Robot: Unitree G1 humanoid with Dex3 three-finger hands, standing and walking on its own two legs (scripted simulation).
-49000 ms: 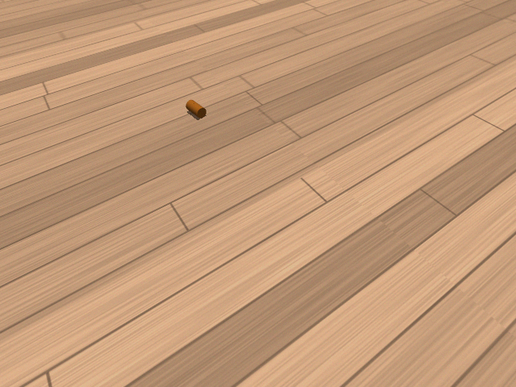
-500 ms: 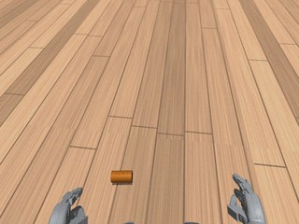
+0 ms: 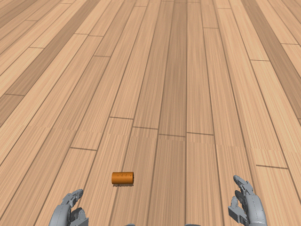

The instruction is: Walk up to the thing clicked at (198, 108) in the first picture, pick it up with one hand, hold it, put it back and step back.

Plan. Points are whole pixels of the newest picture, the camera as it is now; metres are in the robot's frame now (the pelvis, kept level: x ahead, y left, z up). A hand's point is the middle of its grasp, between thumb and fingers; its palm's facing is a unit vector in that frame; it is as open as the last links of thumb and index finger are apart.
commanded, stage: stand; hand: left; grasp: from above
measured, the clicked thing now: (122, 177) +0.50 +0.19 -0.68
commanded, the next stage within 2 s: none
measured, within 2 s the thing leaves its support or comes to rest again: neither
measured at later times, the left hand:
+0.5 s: hand out of the picture +0.06 +0.24 -0.10, palm faces +0.06 -0.94 -0.34, open 7.4 cm
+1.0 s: hand out of the picture +0.02 +0.24 -0.10, palm faces +0.06 -0.94 -0.34, open 7.4 cm
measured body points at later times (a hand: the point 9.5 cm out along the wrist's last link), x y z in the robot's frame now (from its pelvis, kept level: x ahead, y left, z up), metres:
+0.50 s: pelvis -0.01 +0.00 +0.05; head +0.00 +0.00 +0.50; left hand +0.05 +0.29 -0.08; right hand +0.08 -0.27 -0.09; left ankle +0.00 +0.12 -0.68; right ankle -0.01 -0.13 -0.68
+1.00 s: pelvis -0.02 +0.00 +0.07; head -0.03 -0.01 +0.51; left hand +0.01 +0.29 -0.07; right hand +0.05 -0.28 -0.08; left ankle +0.00 +0.12 -0.68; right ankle -0.01 -0.13 -0.68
